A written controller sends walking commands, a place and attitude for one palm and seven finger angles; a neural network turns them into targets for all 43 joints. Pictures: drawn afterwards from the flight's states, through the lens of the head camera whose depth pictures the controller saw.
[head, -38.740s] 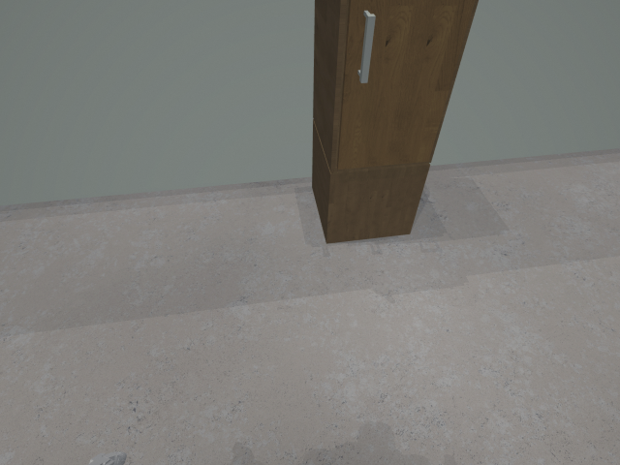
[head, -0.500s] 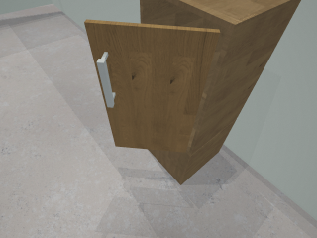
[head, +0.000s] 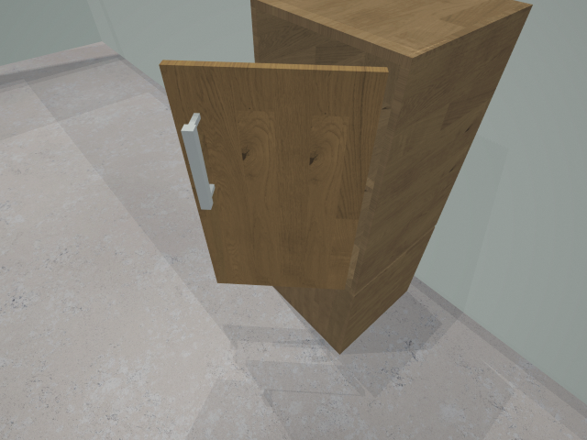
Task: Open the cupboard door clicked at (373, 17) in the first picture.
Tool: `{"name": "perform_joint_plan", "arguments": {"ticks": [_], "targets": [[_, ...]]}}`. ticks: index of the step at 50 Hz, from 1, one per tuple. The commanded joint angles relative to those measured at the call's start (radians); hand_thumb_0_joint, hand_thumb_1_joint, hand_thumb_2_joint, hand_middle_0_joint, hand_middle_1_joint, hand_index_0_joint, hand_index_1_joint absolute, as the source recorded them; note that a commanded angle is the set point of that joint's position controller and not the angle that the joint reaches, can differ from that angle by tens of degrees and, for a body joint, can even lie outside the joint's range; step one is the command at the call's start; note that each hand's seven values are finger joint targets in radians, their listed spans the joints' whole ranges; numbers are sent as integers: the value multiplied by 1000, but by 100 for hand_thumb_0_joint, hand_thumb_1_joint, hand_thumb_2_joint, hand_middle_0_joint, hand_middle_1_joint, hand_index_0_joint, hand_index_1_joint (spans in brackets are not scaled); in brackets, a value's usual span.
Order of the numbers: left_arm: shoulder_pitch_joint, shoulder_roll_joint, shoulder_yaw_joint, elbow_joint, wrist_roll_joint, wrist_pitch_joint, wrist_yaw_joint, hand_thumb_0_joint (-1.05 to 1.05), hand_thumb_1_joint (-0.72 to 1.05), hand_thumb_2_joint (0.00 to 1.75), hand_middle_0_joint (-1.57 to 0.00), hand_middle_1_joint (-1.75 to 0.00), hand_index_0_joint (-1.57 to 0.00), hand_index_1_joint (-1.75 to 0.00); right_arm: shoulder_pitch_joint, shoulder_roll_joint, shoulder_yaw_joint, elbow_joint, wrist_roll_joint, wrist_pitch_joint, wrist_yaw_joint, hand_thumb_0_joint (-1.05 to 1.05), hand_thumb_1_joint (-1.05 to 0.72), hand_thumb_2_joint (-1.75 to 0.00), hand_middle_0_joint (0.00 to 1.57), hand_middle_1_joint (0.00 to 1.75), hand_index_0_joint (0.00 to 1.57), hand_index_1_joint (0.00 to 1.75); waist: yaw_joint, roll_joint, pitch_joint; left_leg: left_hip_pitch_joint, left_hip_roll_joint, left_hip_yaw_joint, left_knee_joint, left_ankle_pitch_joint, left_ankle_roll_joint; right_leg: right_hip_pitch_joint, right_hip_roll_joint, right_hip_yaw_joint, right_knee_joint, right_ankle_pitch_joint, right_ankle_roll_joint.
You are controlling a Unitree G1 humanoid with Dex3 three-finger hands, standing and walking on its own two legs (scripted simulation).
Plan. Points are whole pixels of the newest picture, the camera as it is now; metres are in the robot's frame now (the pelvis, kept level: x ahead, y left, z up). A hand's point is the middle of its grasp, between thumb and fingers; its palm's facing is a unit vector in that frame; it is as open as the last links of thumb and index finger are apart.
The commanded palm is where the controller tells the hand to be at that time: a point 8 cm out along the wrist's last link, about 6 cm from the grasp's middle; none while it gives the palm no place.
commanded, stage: come to a stop and stand still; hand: left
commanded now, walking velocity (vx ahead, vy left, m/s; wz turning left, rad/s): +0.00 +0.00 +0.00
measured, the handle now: (201, 163) +0.54 +0.20 +0.09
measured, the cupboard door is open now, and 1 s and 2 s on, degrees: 45 45 45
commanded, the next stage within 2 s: look again from close up in 0.80 s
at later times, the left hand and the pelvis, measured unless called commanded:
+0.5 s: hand out of the picture +0.02 +0.19 -0.17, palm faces +0.03 -0.98 -0.19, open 7.4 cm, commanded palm none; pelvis +0.02 +0.01 +0.00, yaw +0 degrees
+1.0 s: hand out of the picture +0.06 +0.19 -0.18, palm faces +0.02 -0.98 -0.19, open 7.3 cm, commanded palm none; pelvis +0.04 +0.02 +0.00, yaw +0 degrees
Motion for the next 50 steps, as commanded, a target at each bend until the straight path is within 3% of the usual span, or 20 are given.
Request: {"name": "perform_joint_plan", "arguments": {"ticks": [1, 7, 15, 23, 35, 50], "targets": [[29, 111, 13, -35, -2, -18, -1, 0, 90, 90, -20, -30, -20, -30, -1, -101, -1, -49, 0, -20, -3, 0, -90, -90, 20, 30, 20, 30, 9, 10, 104, -160, 125, -160, -227, -19, 22, 62, -91, 130, -120, -18, -13], [34, 115, 8, -16, -2, -23, -5, 0, 90, 90, -20, -30, -20, -30, 18, -116, 8, -18, 0, -25, 0, 0, -90, -90, 20, 30, 20, 30, 4, -35, 79, -120, 109, -145, -237, -26, 20, 68, -109, 141, -144, -37, -12], [53, 112, 1, 26, -3, -26, -3, 0, 90, 90, -20, -30, -20, -30, 31, -109, 20, 33, 6, -35, -5, 0, -90, -90, 20, 30, 20, 30, 5, -9, 64, -78, 113, -134, -219, 93, 20, 89, -117, 130, -123, 67, -12], [69, 101, -1, 65, -3, -27, 3, 0, 90, 90, -20, -30, -20, -30, 47, -92, 25, 79, 10, -40, -14, 0, -90, -90, 20, 30, 20, 30, 6, -32, 52, -32, 116, -117, -188, 231, 19, 114, -123, 115, -99, 184, -10], [71, 97, 1, 86, -4, -25, 8, 0, 90, 90, -20, -30, -20, -30, 42, -86, 21, 110, 10, -41, -23, 0, -90, -90, 20, 30, 20, 30, 7, -20, 50, 7, 116, -108, -161, 352, 14, 133, -131, 112, -76, 297, -14], [52, 104, 8, 75, -4, -19, 9, 0, 90, 90, -20, -30, -20, -30, 33, -97, 17, 122, 9, -42, -30, 0, -90, -90, 20, 30, 20, 30, 9, -8, 26, 47, 122, -110, -159, 444, 16, 149, -129, 106, -66, 317, -14]]}}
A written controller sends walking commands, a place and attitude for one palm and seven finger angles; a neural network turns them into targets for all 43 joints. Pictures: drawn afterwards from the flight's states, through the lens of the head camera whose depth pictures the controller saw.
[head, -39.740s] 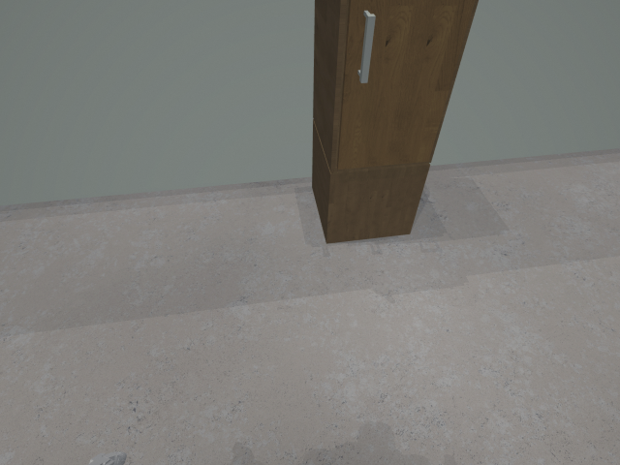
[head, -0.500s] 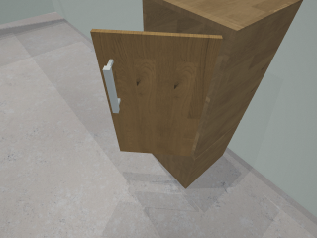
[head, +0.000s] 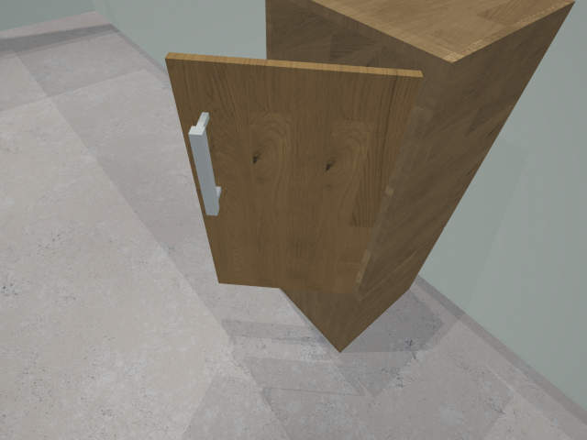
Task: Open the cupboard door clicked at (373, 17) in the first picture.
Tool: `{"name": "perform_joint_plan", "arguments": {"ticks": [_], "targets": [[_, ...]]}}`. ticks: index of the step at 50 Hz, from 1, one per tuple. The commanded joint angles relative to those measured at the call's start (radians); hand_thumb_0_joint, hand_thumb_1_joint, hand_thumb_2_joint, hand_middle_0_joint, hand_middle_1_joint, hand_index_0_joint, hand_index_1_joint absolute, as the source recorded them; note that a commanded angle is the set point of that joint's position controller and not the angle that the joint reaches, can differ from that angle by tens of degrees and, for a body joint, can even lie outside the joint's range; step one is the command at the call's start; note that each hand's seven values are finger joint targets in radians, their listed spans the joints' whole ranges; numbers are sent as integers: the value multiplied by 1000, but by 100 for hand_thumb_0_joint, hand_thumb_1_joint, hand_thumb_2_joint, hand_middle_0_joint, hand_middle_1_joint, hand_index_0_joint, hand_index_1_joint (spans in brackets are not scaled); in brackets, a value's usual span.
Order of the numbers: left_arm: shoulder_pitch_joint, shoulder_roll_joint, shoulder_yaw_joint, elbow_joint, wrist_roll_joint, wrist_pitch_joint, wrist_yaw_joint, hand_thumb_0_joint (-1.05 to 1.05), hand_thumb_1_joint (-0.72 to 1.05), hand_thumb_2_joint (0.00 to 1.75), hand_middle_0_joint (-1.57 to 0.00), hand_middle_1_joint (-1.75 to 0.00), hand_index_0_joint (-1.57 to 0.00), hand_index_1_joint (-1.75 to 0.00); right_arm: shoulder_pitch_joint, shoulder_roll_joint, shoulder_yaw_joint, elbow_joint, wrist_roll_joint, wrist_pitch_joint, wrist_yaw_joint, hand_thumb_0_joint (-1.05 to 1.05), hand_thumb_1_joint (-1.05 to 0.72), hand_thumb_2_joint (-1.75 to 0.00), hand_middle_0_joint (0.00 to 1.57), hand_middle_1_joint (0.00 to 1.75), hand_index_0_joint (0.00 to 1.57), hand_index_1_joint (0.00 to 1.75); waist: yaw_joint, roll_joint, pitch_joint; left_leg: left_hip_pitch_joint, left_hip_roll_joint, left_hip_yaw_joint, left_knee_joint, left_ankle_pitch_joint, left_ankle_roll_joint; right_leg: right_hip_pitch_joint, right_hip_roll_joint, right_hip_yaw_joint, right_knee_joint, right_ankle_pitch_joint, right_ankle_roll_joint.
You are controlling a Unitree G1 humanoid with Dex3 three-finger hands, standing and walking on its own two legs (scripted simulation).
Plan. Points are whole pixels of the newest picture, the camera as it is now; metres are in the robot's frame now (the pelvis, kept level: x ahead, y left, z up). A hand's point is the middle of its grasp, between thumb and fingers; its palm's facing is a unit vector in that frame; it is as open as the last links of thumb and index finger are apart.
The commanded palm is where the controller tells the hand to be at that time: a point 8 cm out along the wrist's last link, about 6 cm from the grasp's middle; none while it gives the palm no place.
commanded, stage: look again from close up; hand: left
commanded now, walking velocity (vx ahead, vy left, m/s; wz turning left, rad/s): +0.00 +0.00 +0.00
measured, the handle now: (208, 167) +0.50 +0.18 +0.08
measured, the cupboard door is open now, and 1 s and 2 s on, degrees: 45 45 45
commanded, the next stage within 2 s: raise the hand with hooked fingers in 0.40 s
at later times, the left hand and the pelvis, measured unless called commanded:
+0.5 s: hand out of the picture +0.01 +0.18 -0.18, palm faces +0.03 -0.98 -0.18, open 7.3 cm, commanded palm +0.09 +0.23 -0.07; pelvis +0.00 +0.00 +0.00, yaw +0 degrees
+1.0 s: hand out of the picture +0.12 +0.19 -0.04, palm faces +0.17 -0.98 -0.04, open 9.0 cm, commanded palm +0.12 +0.24 -0.01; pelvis -0.05 -0.05 -0.06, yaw +3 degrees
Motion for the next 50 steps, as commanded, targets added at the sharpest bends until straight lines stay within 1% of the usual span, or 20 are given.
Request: {"name": "perform_joint_plan", "arguments": {"ticks": [1, 24, 25, 26, 27, 28, 29, 30, 31, 32, 33, 35, 37, 38, 39, 41, 45, 47, 48, 50], "targets": [[55, 100, 17, -33, -1, -11, 7, 0, 90, 90, -20, -30, -20, -30, 60, -114, -20, -22, 2, -9, -10, 0, -90, -90, 20, 30, 20, 30, -4, 26, -15, -55, 155, -114, -59, 468, -11, 72, -101, 92, -15, 356, -46], [65, 90, 16, -29, 0, -5, 7, 0, 90, 90, -20, -30, -20, -30, 66, -105, -19, -10, 3, -7, -11, 0, -90, -90, 20, 30, 20, 30, -2, 13, 21, -68, 154, -122, -81, 400, -6, 61, -102, 93, -38, 290, -42], [151, 99, 11, 19, 10, -27, 42, 0, 90, 90, -20, -30, -20, -30, 1, -136, -26, -83, 19, -11, -2, 0, -90, -90, 20, 30, 20, 30, 23, 34, 46, -107, 174, -98, 95, 662, -43, -11, -137, 114, -14, 588, -12], [-593, 366, 191, -1598, -184, -217, 37, 0, 88, 89, -20, -32, -20, -32, 67, -287, -63, -447, 64, -164, -26, 0, -90, -90, 20, 30, 20, 30, -86, 291, -470, 172, 88, -158, 7, 912, -108, 53, -21, 31, 80, 513, -31], [-176, 263, 132, -1314, -94, -146, 64, 0, 85, 88, -20, -33, -20, -33, -14, -190, -18, -374, 37, -266, -52, 0, -90, -90, 20, 30, 20, 30, -29, 442, -394, 291, 160, -149, -79, 1124, -143, -94, 12, -4, 198, 100, -47], [-129, 183, 94, -1181, -111, -90, 107, 0, 83, 87, -21, -34, -21, -34, 3, -174, -37, -300, 35, -279, -50, 0, -90, -90, 20, 30, 20, 30, -29, 384, -287, 160, 141, -132, -66, 1088, -176, -158, 9, -9, 242, -34, -34], [153, -54, -45, -982, -134, 0, 87, 0, 81, 86, -21, -36, -21, -36, 53, -134, -52, -295, 62, -273, -35, 0, -90, -90, 20, 30, 20, 30, -54, 188, -171, 118, 153, -148, -72, 948, -154, -236, 12, -20, 231, -82, -14], [7, -27, -34, -1170, -171, -34, 55, 0, 78, 85, -21, -37, -21, -37, 10, -182, -63, -399, 60, -285, -18, 0, -90, -90, 20, 30, 20, 30, -40, 102, -91, 28, 150, -157, -22, 855, -129, -224, -9, -13, 186, -28, -9], [11, 41, 31, -1184, -167, -82, 29, 0, 76, 84, -21, -39, -21, -39, -7, -216, -81, -427, 45, -297, -16, 0, -90, -90, 20, 30, 20, 30, -46, 1, -131, -8, 133, -149, 45, 706, -113, -212, -2, -16, 126, 21, -16], [37, 74, 78, -1131, -162, -130, 3, 0, 74, 83, -21, -40, -21, -40, -12, -232, -87, -455, 33, -301, -17, 0, -90, -90, 20, 30, 20, 30, -50, -76, -107, -93, 106, -136, 107, 553, -99, -225, 5, -17, 84, 91, -23], [109, 91, 126, -1053, -165, -173, -30, 0, 71, 82, -21, -42, -21, -42, -16, -237, -88, -489, 27, -299, -8, 0, -90, -90, 20, 30, 20, 30, -34, -106, -116, -182, 73, -124, 153, 455, -97, -201, 2, -14, 79, 175, -30], [278, 50, 171, -874, -200, -286, -120, 0, 67, 80, -22, -45, -22, -45, -51, -228, -87, -533, 22, -281, 5, 0, -90, -90, 20, 30, 20, 30, -1, -236, -44, -380, 43, -110, 225, 292, -90, -280, 5, -25, 156, 168, -30], [352, 32, 186, -856, -243, -422, -255, 0, 62, 78, -22, -48, -22, -48, -94, -236, -101, -593, 26, -271, 18, 0, -90, -90, 20, 30, 20, 30, 27, -332, -100, -514, 25, -78, 304, 226, -84, -318, 10, -15, 258, 194, -23], [394, 77, 236, -821, -261, -471, -330, 0, 60, 77, -22, -50, -22, -50, -99, -244, -110, -628, 33, -267, 30, 0, -90, -90, 20, 30, 20, 30, 51, -254, -127, -537, 9, -61, 333, 203, -90, -297, -6, 22, 287, 206, -36], [378, 113, 260, -833, -286, -513, -401, 0, 57, 76, -22, -51, -22, -51, -116, -254, -108, -669, 36, -266, 37, 0, -90, -90, 20, 30, 20, 30, 48, -149, -167, -546, -3, -44, 360, 165, -94, -287, -22, 55, 300, 190, -41], [308, 214, 348, -895, -301, -515, -463, 0, 53, 74, -23, -54, -23, -54, -149, -252, -102, -739, 50, -254, 34, 0, -90, -90, 20, 30, 20, 30, 70, -13, -231, -603, -18, -17, 386, 94, -79, -284, -24, 96, 314, 90, -42], [-13, 300, 424, -1155, -355, -498, -423, 0, 43, 70, -23, -60, -23, -60, -131, -217, -92, -805, 55, -236, 3, 0, -90, -90, 20, 30, 20, 30, 29, 55, -323, -632, -3, -27, 437, -6, -47, -314, -19, 179, 277, -158, -20], [-132, 298, 414, -1304, -358, -550, -369, 0, 39, 68, -24, -63, -24, -63, -80, -196, -86, -784, 51, -243, -12, 0, -90, -90, 20, 30, 20, 30, -2, 135, -372, -580, 14, -43, 466, 29, -37, -303, -18, 205, 269, -125, -18], [-235, 295, 379, -1367, -357, -574, -356, 0, 36, 67, -24, -64, -24, -64, -60, -202, -77, -767, 46, -245, -17, 0, -90, -90, 20, 30, 20, 30, -42, 111, -362, -577, 25, -60, 480, 14, -33, -339, -8, 209, 273, -135, -13], [-182, 257, 313, -1336, -344, -603, -366, 0, 32, 65, -24, -68, -24, -68, -42, -206, -67, -730, 51, -263, -31, 0, -90, -90, 20, 30, 20, 30, -65, 117, -322, -568, 37, -67, 484, 6, -26, -346, -7, 214, 248, -152, -19]]}}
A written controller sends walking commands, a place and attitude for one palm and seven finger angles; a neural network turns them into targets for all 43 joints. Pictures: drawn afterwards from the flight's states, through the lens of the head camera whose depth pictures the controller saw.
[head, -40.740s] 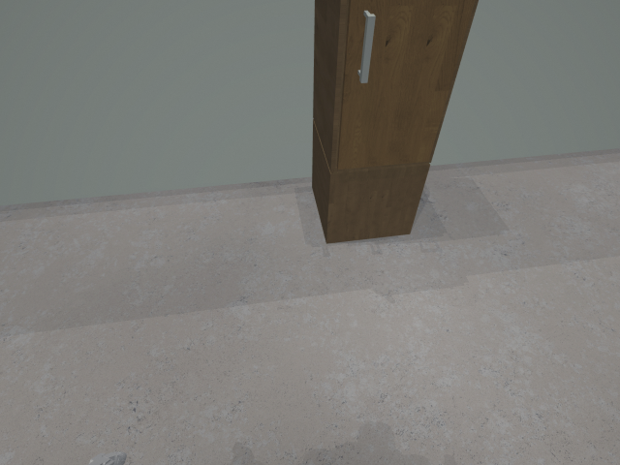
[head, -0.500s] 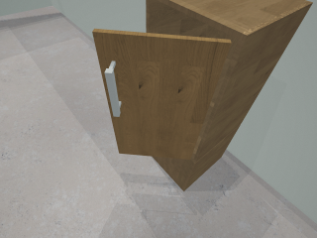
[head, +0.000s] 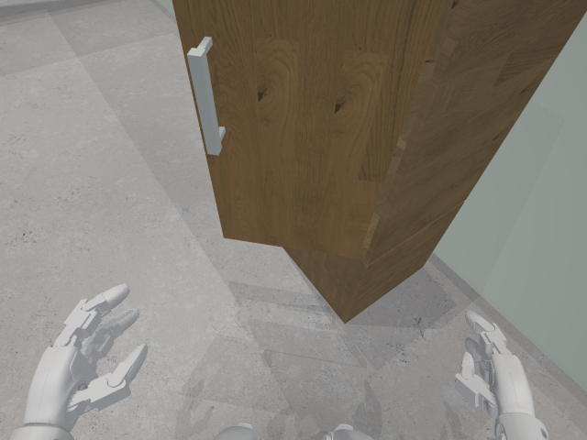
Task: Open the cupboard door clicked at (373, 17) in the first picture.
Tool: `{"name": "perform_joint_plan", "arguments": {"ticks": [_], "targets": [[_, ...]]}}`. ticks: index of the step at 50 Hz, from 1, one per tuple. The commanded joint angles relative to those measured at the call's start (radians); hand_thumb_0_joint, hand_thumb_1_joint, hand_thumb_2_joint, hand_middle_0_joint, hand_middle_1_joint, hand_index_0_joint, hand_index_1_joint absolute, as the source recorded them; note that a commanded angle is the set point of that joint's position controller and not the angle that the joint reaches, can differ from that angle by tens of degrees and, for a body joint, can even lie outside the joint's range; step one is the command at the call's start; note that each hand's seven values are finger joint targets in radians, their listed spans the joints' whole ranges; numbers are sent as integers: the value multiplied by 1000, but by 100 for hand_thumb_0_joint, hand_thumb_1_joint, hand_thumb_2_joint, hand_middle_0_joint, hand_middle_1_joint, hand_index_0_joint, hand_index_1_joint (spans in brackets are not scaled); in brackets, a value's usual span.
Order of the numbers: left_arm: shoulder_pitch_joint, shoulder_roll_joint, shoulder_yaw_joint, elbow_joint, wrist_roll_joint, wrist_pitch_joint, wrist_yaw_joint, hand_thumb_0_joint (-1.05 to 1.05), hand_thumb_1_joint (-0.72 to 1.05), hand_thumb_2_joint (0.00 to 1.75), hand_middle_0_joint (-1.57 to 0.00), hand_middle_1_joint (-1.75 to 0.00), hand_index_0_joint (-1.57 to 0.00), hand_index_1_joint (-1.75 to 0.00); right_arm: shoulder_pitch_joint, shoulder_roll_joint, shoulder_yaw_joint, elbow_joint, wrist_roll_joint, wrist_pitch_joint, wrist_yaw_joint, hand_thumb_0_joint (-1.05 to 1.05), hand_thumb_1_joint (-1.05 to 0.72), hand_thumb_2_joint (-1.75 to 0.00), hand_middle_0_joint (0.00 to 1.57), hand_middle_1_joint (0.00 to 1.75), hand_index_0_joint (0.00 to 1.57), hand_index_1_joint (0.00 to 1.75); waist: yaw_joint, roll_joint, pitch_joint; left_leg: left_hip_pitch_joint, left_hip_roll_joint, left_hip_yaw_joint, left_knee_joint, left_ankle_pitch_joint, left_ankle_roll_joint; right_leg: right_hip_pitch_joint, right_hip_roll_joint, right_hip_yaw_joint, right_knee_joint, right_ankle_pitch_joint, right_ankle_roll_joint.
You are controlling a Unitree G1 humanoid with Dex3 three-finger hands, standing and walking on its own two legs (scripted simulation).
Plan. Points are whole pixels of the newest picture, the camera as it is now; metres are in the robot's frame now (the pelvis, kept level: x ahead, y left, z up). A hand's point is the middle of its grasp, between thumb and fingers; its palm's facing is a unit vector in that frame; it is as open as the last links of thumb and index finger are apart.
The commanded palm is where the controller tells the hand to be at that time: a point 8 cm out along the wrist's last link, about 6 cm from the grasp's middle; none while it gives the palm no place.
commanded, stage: raise the hand with hooked fingers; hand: left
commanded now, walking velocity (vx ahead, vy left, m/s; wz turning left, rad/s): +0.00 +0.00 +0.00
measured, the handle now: (210, 100) +0.56 +0.19 +0.14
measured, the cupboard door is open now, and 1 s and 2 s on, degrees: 45 45 45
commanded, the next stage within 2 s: move the hooked fingers beside the handle in 1.60 s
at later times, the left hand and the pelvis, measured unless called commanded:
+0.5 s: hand (99, 284) +0.26 +0.26 +0.09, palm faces -0.01 -1.00 -0.06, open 12.0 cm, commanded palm +0.23 +0.31 +0.10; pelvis +0.01 +0.01 +0.02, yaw -1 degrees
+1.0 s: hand (31, 213) +0.31 +0.33 +0.16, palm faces +0.01 -1.00 -0.06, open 13.9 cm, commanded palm +0.28 +0.37 +0.16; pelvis +0.02 +0.06 +0.04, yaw -1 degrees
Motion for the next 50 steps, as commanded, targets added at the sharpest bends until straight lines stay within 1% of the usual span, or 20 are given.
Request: {"name": "perform_joint_plan", "arguments": {"ticks": [1, 3, 6, 7, 8, 10, 13, 15, 18, 19, 22, 27, 28, 32, 35, 38, 40, 45, 48, 50], "targets": [[-324, 185, 4, -414, -31, -188, 1, 0, 29, 64, -24, -69, -24, -69, 39, -73, 11, -57, 7, -63, -27, 0, -90, -90, 20, 30, 20, 30, -105, 154, -153, 8, 10, -8, -83, 173, 36, 197, -49, 257, -266, -4, 72], [-387, 202, -34, -322, -36, -149, -60, 0, 25, 62, -25, -72, -25, -72, 29, -98, 29, -33, 15, -73, -42, 0, -90, -90, 20, 30, 20, 30, -131, 137, -94, -14, 15, -24, -78, 158, 41, 189, -45, 253, -278, -14, 77], [-361, 294, 31, -139, -30, -24, -129, 0, 18, 59, -25, -76, -25, -76, 41, -109, 31, -22, 30, -72, -61, 0, -90, -90, 20, 30, 20, 30, -121, 36, -61, -75, 12, -19, -99, 118, 42, 237, -72, 296, -355, -89, 106], [-344, 327, 71, -93, -35, 28, -141, 0, 15, 58, -25, -78, -25, -78, 33, -112, 32, -31, 33, -68, -65, 0, -90, -90, 20, 30, 20, 30, -98, 1, -76, -88, 10, -22, -115, 117, 40, 276, -85, 301, -368, -105, 110], [-311, 357, 122, -23, -55, 85, -155, 0, 13, 57, -25, -80, -25, -80, 24, -118, 36, -39, 34, -64, -64, 0, -90, -90, 20, 30, 20, 30, -66, 11, -83, -84, 7, -26, -121, 140, 36, 312, -92, 311, -367, -67, 111], [-262, 382, 215, -62, -101, 146, -150, 0, 8, 55, -26, -82, -26, -82, 4, -103, 39, -62, 32, -57, -57, 0, -90, -90, 20, 30, 20, 30, -15, 12, -202, -56, -2, -30, -140, 203, 25, 428, -122, 316, -361, 77, 131], [-216, 380, 305, -125, -161, 148, -107, 0, 1, 52, -26, -87, -26, -87, 7, -84, 44, -87, 18, -61, -36, 0, -90, -90, 20, 30, 20, 30, 31, -42, -285, -48, 0, -44, -161, 279, 12, 538, -129, 317, -321, 296, 153], [-190, 346, 303, -162, -154, 100, -80, 0, -3, 50, -27, -90, -27, -90, 31, -76, 38, -74, 15, -71, -24, 0, -90, -90, 20, 30, 20, 30, 24, -11, -269, -21, 2, -33, -193, 313, 9, 525, -119, 292, -309, 389, 153], [-266, 298, 214, -184, -115, 52, -83, 0, -10, 47, -27, -94, -27, -94, 45, -92, 31, -67, 12, -85, -18, 0, -90, -90, 20, 30, 20, 30, -17, -24, -190, 13, 4, -29, -208, 326, 21, 445, -93, 268, -301, 381, 155], [-291, 291, 193, -154, -104, 51, -96, 0, -13, 46, -27, -96, -27, -96, 55, -100, 28, -55, 16, -86, -22, 0, -90, -90, 20, 30, 20, 30, -35, -11, -173, 19, 4, -22, -216, 301, 23, 419, -94, 271, -318, 343, 158], [-319, 295, 171, -114, -98, 63, -132, 0, -20, 43, -28, -100, -28, -100, 69, -115, 21, -40, 26, -96, -39, 0, -90, -90, 20, 30, 20, 30, -48, -10, -145, 58, 3, -18, -238, 269, 33, 370, -79, 235, -353, 213, 139], [-436, 384, 222, -223, -99, 77, -124, 0, -31, 38, -29, -108, -29, -108, 59, -110, 25, -33, 24, -112, -62, 0, -90, -90, 20, 30, 20, 30, -20, 130, -229, 206, 7, -28, -304, 341, 36, 415, -45, 154, -336, 242, 87], [-463, 420, 249, -238, -101, 79, -112, 0, -34, 37, -29, -110, -29, -110, 62, -115, 28, -32, 19, -110, -62, 0, -90, -90, 20, 30, 20, 30, -13, 121, -217, 217, 9, -37, -309, 369, 33, 426, -32, 143, -326, 270, 77], [-455, 363, 223, -189, -92, 96, -79, 0, -43, 33, -29, -115, -29, -115, 48, -105, 39, -22, 20, -109, -62, 0, -90, -90, 20, 30, 20, 30, -16, 133, -138, 265, 17, -52, -364, 390, 19, 387, -17, 83, -325, 301, 68], [-482, 357, 210, -101, -89, 162, -104, 0, -50, 30, -30, -120, -30, -120, 46, -111, 45, -24, 24, -92, -63, 0, -90, -90, 20, 30, 20, 30, -18, 113, -84, 279, 21, -59, -389, 400, 10, 372, -11, 67, -340, 311, 64], [-541, 350, 173, -82, -74, 232, -135, 0, -50, 30, -30, -120, -30, -120, 43, -116, 52, -34, 29, -82, -64, 0, -90, -90, 20, 30, 20, 30, -19, 131, -70, 315, 24, -72, -403, 447, 2, 373, -9, 58, -349, 332, 58], [-603, 371, 174, -116, -66, 261, -144, 0, -50, 30, -30, -120, -30, -120, 42, -113, 54, -41, 30, -77, -64, 0, -90, -90, 20, 30, 20, 30, -24, 138, -111, 354, 30, -89, -413, 483, -7, 377, -9, 52, -354, 334, 61], [-686, 448, 241, -182, -65, 254, -130, 0, -50, 30, -30, -120, -30, -120, 42, -105, 64, -42, 18, -71, -62, 0, -90, -90, 20, 30, 20, 30, -12, 140, -179, 452, 42, -120, -430, 603, -38, 400, -1, 46, -366, 364, 56], [-711, 476, 272, -131, -69, 260, -133, 0, -50, 30, -30, -120, -30, -120, 47, -109, 67, -26, 15, -61, -64, 0, -90, -90, 20, 30, 20, 30, -7, 134, -157, 456, 41, -120, -438, 627, -46, 402, 3, 44, -380, 375, 54], [-757, 456, 245, -93, -67, 277, -149, 0, -50, 30, -30, -120, -30, -120, 41, -109, 69, -16, 21, -53, -67, 0, -90, -90, 20, 30, 20, 30, -21, 163, -123, 458, 46, -126, -453, 619, -51, 383, -3, 42, -392, 354, 56]]}}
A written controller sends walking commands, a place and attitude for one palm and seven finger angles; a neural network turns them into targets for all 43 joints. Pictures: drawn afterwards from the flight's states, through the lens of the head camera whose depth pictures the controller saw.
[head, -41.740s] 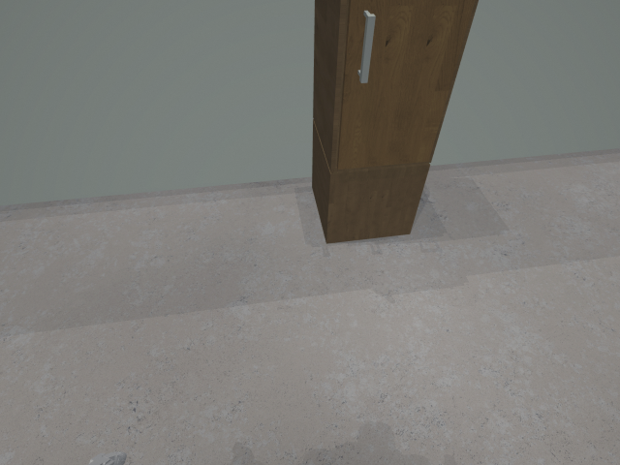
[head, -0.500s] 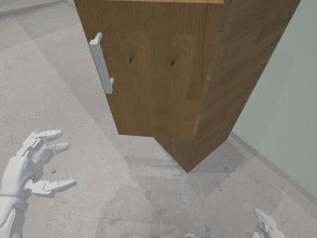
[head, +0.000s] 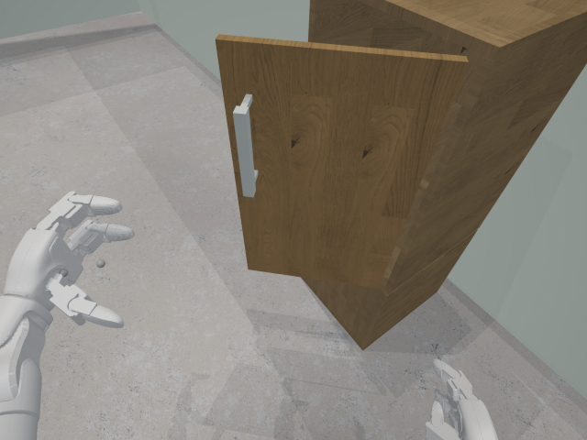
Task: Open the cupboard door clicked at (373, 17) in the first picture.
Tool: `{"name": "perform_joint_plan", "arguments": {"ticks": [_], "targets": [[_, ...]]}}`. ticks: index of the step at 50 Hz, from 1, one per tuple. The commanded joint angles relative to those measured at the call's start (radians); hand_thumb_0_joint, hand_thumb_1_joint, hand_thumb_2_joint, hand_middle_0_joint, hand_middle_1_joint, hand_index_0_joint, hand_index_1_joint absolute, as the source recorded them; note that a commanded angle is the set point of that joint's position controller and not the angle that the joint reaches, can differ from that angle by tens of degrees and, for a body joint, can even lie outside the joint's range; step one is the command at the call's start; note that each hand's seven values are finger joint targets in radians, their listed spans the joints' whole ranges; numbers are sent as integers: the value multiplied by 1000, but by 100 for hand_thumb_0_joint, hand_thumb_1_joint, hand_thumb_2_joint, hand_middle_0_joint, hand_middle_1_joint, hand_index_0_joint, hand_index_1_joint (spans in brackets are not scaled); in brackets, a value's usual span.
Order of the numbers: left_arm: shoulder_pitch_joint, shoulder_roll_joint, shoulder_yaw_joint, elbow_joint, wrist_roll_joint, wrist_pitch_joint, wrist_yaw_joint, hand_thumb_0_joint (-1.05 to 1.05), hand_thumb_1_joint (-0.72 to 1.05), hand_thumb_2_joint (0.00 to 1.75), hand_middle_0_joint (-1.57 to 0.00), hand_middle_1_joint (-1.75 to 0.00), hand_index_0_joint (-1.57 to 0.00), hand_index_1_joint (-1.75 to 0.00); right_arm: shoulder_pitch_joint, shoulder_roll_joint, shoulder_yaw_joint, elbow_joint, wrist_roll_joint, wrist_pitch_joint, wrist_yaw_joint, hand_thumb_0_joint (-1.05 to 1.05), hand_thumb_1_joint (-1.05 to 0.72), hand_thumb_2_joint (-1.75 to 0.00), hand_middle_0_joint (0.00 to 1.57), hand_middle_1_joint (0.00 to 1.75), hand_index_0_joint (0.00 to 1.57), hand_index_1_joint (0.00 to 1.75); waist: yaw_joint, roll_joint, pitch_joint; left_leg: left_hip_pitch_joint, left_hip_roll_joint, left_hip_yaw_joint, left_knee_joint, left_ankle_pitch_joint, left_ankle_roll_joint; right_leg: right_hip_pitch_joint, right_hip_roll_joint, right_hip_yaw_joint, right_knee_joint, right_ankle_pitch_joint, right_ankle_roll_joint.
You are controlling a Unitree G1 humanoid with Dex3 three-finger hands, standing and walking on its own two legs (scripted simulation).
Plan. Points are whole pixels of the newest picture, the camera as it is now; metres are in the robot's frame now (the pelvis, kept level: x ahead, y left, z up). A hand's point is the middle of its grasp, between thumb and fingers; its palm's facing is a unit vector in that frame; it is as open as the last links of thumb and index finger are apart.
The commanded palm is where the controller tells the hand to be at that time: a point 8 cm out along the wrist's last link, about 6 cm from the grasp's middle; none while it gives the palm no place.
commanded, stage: raise the hand with hooked fingers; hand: left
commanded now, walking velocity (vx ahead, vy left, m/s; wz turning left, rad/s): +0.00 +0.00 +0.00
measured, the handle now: (248, 148) +0.54 +0.14 +0.10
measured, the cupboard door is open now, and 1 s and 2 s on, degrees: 45 45 45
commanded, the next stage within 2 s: move the hooked fingers beside the handle in 0.60 s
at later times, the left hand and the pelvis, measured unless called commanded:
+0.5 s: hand (111, 249) +0.29 +0.26 +0.12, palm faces +0.02 -1.00 -0.05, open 14.0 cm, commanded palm +0.26 +0.30 +0.12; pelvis +0.00 -0.02 +0.01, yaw +0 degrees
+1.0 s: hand (143, 232) +0.32 +0.23 +0.12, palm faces +0.02 -1.00 -0.05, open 14.0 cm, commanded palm +0.30 +0.28 +0.12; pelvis -0.01 -0.05 +0.00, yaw +0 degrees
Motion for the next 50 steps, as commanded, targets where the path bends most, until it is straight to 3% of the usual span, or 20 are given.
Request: {"name": "perform_joint_plan", "arguments": {"ticks": [1, 2, 5, 7, 11, 14, 20, 25, 27, 30, 32, 35, 36, 37, 38, 40, 42, 46, 49, 50], "targets": [[-324, 277, 106, -139, -30, -35, -15, 0, -50, 30, -30, -120, -30, -120, -46, -164, -73, -119, 10, -35, -21, 0, -90, -90, 20, 30, 20, 30, -29, 100, -181, 140, 87, -137, -141, 503, -123, 42, 14, 2, -46, 215, -28], [-345, 274, 92, -138, -25, -25, -24, 0, -50, 30, -30, -120, -30, -120, -47, -166, -73, -116, 13, -34, -22, 0, -90, -90, 20, 30, 20, 30, -33, 121, -186, 154, 90, -140, -142, 520, -125, 41, 12, 3, -49, 215, -28], [-369, 304, 96, -101, -18, 8, -48, 0, -50, 30, -30, -120, -30, -120, -42, -170, -73, -120, 13, -26, -21, 0, -90, -90, 20, 30, 20, 30, -28, 105, -207, 159, 86, -139, -148, 528, -121, 62, 11, 5, -65, 226, -30], [-318, 273, 82, -72, -23, 17, -63, 0, -50, 30, -30, -120, -30, -120, -40, -171, -76, -126, 13, -25, -16, 0, -90, -90, 20, 30, 20, 30, -27, 59, -208, 154, 86, -141, -147, 537, -118, 64, 11, 1, -64, 234, -28], [-275, 293, 118, -73, -41, 9, -74, 0, -50, 30, -30, -120, -30, -120, -41, -176, -83, -135, 9, -18, 0, 0, -90, -90, 20, 30, 20, 30, -13, 27, -227, 144, 80, -130, -137, 571, -115, 78, 14, 4, -61, 276, -29], [-313, 331, 153, -129, -44, -16, -54, 0, -50, 30, -30, -120, -30, -120, -47, -173, -82, -141, 6, -16, 5, 0, -90, -90, 20, 30, 20, 30, -3, 83, -242, 146, 73, -115, -141, 551, -117, 96, 15, 9, -63, 276, -34], [-336, 324, 142, -191, -22, -53, -14, 0, -50, 30, -30, -120, -30, -120, -40, -162, -85, -134, 6, -20, -3, 0, -90, -90, 20, 30, 20, 30, -14, 142, -245, 159, 71, -99, -145, 527, -106, 111, 12, 19, -73, 274, -36], [-315, 290, 117, -101, -29, -33, -32, 0, -50, 30, -30, -120, -30, -120, -44, -167, -84, -121, 12, -18, -17, 0, -90, -90, 20, 30, 20, 30, -30, 52, -191, 103, 61, -79, -148, 420, -78, 117, 12, 24, -88, 270, -30], [-323, 281, 108, -72, -30, -24, -38, 0, -50, 30, -30, -120, -30, -120, -55, -167, -82, -120, 16, -18, -23, 0, -90, -90, 20, 30, 20, 30, -33, 47, -167, 79, 56, -77, -152, 368, -71, 110, 8, 26, -92, 245, -30], [-334, 302, 118, -88, -32, -26, -44, 0, -50, 30, -30, -120, -30, -120, -64, -164, -80, -127, 17, -19, -24, 0, -90, -90, 20, 30, 20, 30, -26, 60, -198, 80, 49, -64, -144, 366, -59, 143, 3, 42, -92, 269, -30], [-316, 308, 129, -89, -33, -28, -40, 0, -50, 30, -30, -120, -30, -120, -64, -161, -79, -132, 15, -20, -23, 0, -90, -90, 20, 30, 20, 30, -22, 33, -229, 66, 46, -57, -134, 368, -51, 168, -1, 50, -88, 293, -24], [-308, 301, 133, -97, -43, -42, -40, 0, -50, 30, -30, -120, -30, -120, -68, -156, -79, -131, 16, -22, -22, 0, -90, -90, 20, 30, 20, 30, -24, 9, -236, 55, 45, -46, -125, 368, -44, 191, -4, 63, -85, 322, -18], [-307, 312, 143, -85, -41, -44, -36, 0, -50, 30, -30, -120, -30, -120, -67, -157, -79, -128, 17, -21, -23, 0, -90, -90, 20, 30, 20, 30, -21, 31, -222, 44, 44, -44, -124, 362, -45, 184, -5, 64, -85, 320, -18], [-348, 309, 134, -71, -41, -46, -34, 0, -50, 30, -30, -120, -30, -120, -68, -158, -78, -124, 18, -19, -26, 0, -90, -90, 20, 30, 20, 30, -32, 14, -209, 33, 42, -39, -118, 339, -41, 172, -8, 73, -90, 312, -12], [-379, 346, 152, -39, -34, -46, -31, 0, -50, 30, -30, -120, -30, -120, -58, -164, -78, -112, 17, -15, -28, 0, -90, -90, 20, 30, 20, 30, -36, -10, -191, 12, 44, -41, -114, 320, -40, 170, -8, 79, -91, 294, -12], [-397, 377, 180, 30, -26, -44, -31, 0, -50, 30, -30, -120, -30, -120, -52, -164, -79, -103, 20, -8, -32, 0, -90, -90, 20, 30, 20, 30, -42, -10, -174, -26, 40, -30, -107, 284, -35, 170, -18, 106, -102, 267, -3], [-488, 364, 139, 53, -13, -51, -36, 0, -50, 30, -30, -120, -30, -120, -54, -164, -76, -98, 23, -8, -37, 0, -90, -90, 20, 30, 20, 30, -60, 27, -165, -31, 40, -29, -103, 256, -36, 147, -25, 117, -107, 223, -2], [-595, 362, 93, 76, 1, -81, -54, 0, -50, 30, -30, -120, -30, -120, -40, -165, -76, -91, 25, -9, -41, 0, -90, -90, 20, 30, 20, 30, -74, 83, -239, -7, 41, -26, -86, 271, -34, 168, -30, 133, -96, 245, -3], [-621, 388, 109, 155, -1, -97, -62, 0, -50, 30, -30, -120, -30, -120, -13, -175, -79, -78, 23, -5, -41, 0, -90, -90, 20, 30, 20, 30, -76, 7, -265, -33, 44, -32, -79, 276, -32, 182, -28, 134, -86, 263, 0], [-613, 395, 117, 193, -1, -96, -64, 0, -50, 30, -30, -120, -30, -120, -11, -178, -79, -77, 24, -4, -40, 0, -90, -90, 20, 30, 20, 30, -71, 14, -259, -54, 42, -30, -78, 264, -34, 180, -31, 140, -87, 251, 1]]}}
